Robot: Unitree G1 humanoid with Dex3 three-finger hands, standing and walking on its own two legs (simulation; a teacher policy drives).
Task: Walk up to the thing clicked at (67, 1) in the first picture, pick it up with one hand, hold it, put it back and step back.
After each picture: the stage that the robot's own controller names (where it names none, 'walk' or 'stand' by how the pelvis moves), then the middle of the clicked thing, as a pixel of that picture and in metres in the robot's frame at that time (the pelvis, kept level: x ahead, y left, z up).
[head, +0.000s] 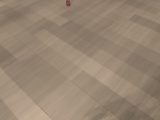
stand; (68, 2) +2.38 +0.23 -0.72
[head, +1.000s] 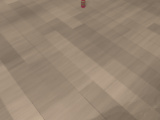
walk; (83, 3) +2.23 +0.14 -0.70
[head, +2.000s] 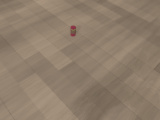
walk; (73, 31) +1.53 +0.16 -0.69
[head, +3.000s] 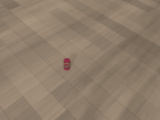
walk; (66, 64) +0.98 +0.17 -0.70
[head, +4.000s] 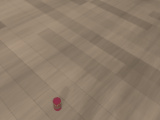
walk; (57, 104) +0.61 +0.19 -0.70
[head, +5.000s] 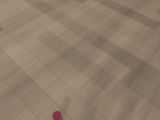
stand; (57, 118) +0.46 +0.20 -0.70
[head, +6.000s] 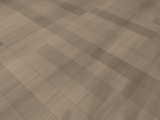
stand; out of the picture +0.42 +0.20 -0.72
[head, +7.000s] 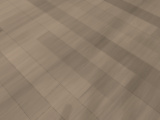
stand; out of the picture +0.35 +0.21 -0.71
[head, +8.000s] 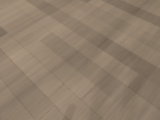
stand; out of the picture +0.37 +0.20 -0.70
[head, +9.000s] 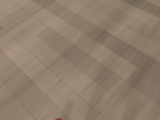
walk; out of the picture +0.34 +0.23 -0.70
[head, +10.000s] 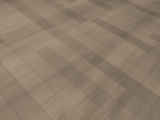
stand; out of the picture +0.44 +0.16 -0.72
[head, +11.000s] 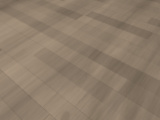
stand; out of the picture +0.43 +0.25 -0.71
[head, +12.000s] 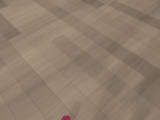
stand; out of the picture +0.45 +0.19 -0.71
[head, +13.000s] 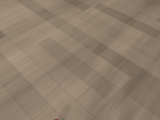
stand; out of the picture +0.44 +0.20 -0.71
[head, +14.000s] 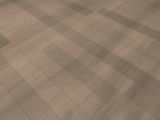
stand; out of the picture +0.43 +0.21 -0.72
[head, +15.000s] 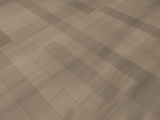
stand; out of the picture +0.42 +0.21 -0.72
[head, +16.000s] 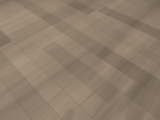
go down; out of the picture +0.42 +0.21 -0.72
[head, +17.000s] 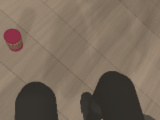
go down; (14, 41) +0.53 +0.20 -0.32
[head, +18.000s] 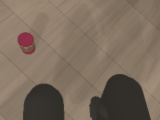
approach; (27, 44) +0.53 +0.19 -0.31
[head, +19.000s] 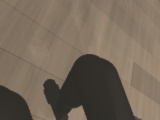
close in; out of the picture +0.53 +0.25 -0.24
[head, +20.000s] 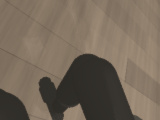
close; out of the picture +0.52 +0.26 -0.25
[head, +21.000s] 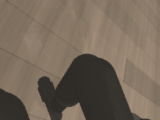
close; out of the picture +0.50 +0.25 -0.25
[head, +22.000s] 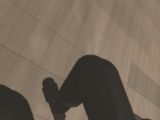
lift; out of the picture +0.48 +0.24 -0.25
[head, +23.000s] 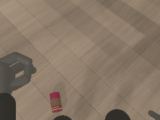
lift; (55, 102) +0.40 +0.16 -0.54
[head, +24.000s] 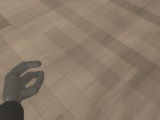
lift; out of the picture +0.35 +0.20 -0.69
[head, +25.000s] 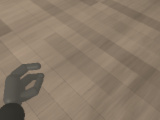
hold; out of the picture +0.34 +0.23 -0.71
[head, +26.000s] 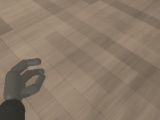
hold; out of the picture +0.34 +0.25 -0.70
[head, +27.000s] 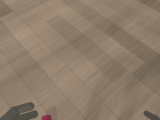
hold; out of the picture +0.35 +0.26 -0.64
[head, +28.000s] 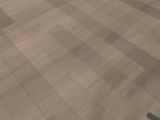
stand; out of the picture +0.33 +0.28 -0.66
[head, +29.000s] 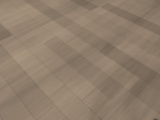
stand; out of the picture +0.32 +0.30 -0.68
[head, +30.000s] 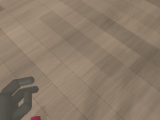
close; out of the picture +0.34 +0.32 -0.63
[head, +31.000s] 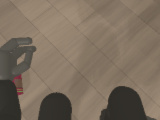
close; (15, 83) +0.40 +0.34 -0.41
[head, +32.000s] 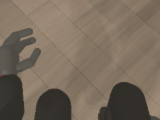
close; (5, 80) +0.41 +0.35 -0.36
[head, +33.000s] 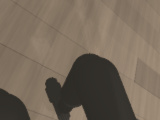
close in; out of the picture +0.36 +0.42 -0.28
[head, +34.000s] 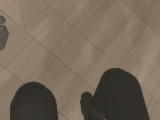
hold; out of the picture +0.38 +0.41 -0.30
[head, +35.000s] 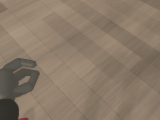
hold; out of the picture +0.33 +0.40 -0.63
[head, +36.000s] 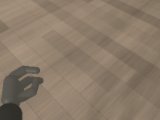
hold; out of the picture +0.30 +0.43 -0.70
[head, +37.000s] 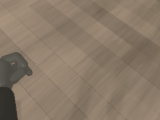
crouch; out of the picture +0.34 +0.44 -0.64
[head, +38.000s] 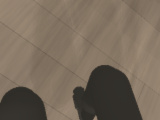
lower; out of the picture +0.38 +0.47 -0.32
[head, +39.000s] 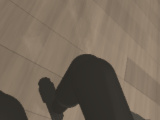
lower; out of the picture +0.32 +0.50 -0.28
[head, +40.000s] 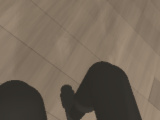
hold; out of the picture +0.32 +0.51 -0.30
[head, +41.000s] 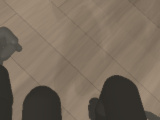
lower; out of the picture +0.39 +0.48 -0.36
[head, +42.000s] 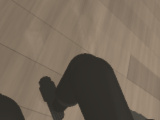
lower; out of the picture +0.32 +0.52 -0.29
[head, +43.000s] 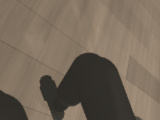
rest; out of the picture +0.31 +0.53 -0.28
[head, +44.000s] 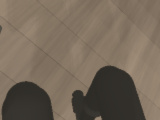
hold; out of the picture +0.34 +0.51 -0.30
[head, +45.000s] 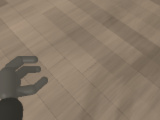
rise; out of the picture +0.35 +0.47 -0.62
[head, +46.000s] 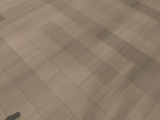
stand; out of the picture +0.31 +0.49 -0.70
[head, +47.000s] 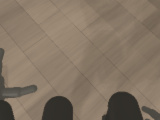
withdraw; out of the picture +0.37 +0.48 -0.45
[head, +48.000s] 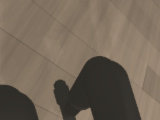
hold; out of the picture +0.34 +0.52 -0.28
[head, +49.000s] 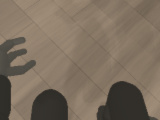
lower; out of the picture +0.39 +0.48 -0.37
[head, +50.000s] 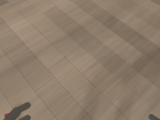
rise; out of the picture +0.35 +0.48 -0.61
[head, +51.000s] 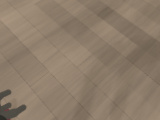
rise; (5, 119) +0.34 +0.49 -0.63
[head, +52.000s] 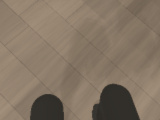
open; out of the picture +0.39 +0.49 -0.43
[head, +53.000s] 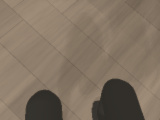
rise; out of the picture +0.39 +0.49 -0.38
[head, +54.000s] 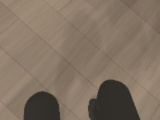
lower; out of the picture +0.38 +0.49 -0.41
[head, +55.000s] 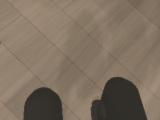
lower; out of the picture +0.40 +0.49 -0.36
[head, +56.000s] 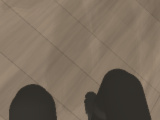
stand; out of the picture +0.39 +0.49 -0.31
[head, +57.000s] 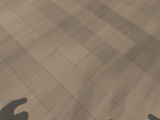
stand; out of the picture +0.35 +0.48 -0.59
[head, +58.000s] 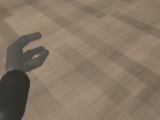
rise; out of the picture +0.31 +0.48 -0.71
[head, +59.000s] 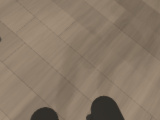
withdraw; out of the picture +0.35 +0.49 -0.51
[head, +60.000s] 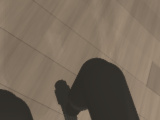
lower; out of the picture +0.36 +0.52 -0.29
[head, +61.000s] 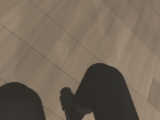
lower; out of the picture +0.35 +0.52 -0.30
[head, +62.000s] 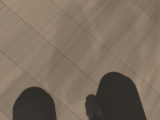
lower; out of the picture +0.39 +0.49 -0.34
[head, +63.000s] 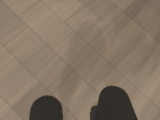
stand; out of the picture +0.39 +0.48 -0.43
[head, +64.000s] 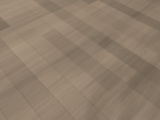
stand; out of the picture +0.34 +0.47 -0.67
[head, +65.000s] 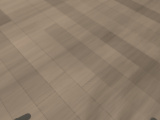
withdraw; out of the picture +0.34 +0.48 -0.67
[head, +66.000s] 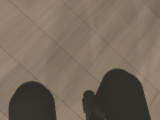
lower; out of the picture +0.40 +0.50 -0.32
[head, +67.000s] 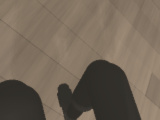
stand; out of the picture +0.35 +0.53 -0.30
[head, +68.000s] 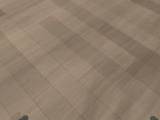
stand; out of the picture +0.36 +0.49 -0.64
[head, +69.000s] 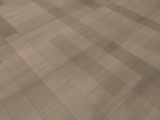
stand; out of the picture +0.33 +0.46 -0.69
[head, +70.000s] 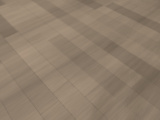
stand; out of the picture +0.34 +0.47 -0.68
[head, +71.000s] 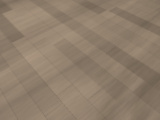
stand; out of the picture +0.33 +0.48 -0.74
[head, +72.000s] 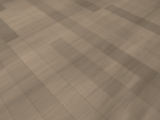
stand; out of the picture +0.32 +0.49 -0.75
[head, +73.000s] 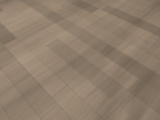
walk; out of the picture +0.30 +0.50 -0.75
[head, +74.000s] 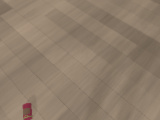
walk; (27, 111) +0.43 +0.46 -0.73
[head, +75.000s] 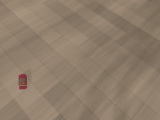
walk; (22, 81) +0.70 +0.48 -0.73
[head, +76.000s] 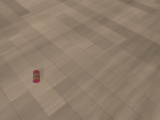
stand; (36, 76) +0.94 +0.52 -0.73
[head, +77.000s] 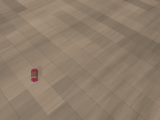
stand; (34, 75) +0.94 +0.49 -0.75
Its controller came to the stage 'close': yes
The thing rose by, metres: 0.01
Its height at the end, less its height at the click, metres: -0.02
